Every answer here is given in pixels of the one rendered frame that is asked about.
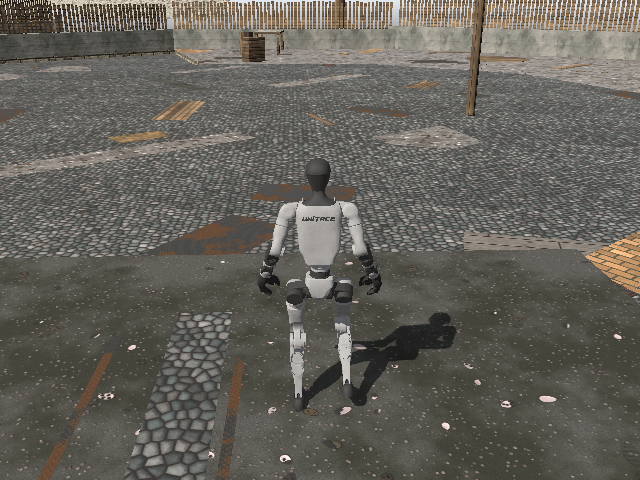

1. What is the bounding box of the left robot hand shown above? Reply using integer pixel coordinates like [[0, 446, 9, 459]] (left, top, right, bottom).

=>
[[257, 273, 280, 295]]

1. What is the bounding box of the right robot forearm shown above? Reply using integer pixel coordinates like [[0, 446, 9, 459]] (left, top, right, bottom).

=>
[[358, 241, 379, 279]]

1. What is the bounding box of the humanoid robot head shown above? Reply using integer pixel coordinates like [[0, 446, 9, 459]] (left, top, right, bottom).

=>
[[302, 158, 336, 206]]

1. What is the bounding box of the right robot upper arm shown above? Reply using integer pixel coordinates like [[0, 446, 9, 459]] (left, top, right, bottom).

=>
[[339, 201, 368, 257]]

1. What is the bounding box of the robot left thigh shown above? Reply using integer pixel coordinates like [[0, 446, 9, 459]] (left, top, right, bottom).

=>
[[285, 279, 306, 350]]

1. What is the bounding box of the left robot upper arm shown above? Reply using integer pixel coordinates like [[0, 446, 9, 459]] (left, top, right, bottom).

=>
[[269, 202, 298, 258]]

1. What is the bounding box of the left robot forearm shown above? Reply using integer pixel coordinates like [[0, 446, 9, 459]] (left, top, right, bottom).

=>
[[260, 242, 279, 278]]

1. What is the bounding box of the right robot hand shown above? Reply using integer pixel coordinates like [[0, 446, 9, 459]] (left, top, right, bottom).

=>
[[359, 274, 382, 295]]

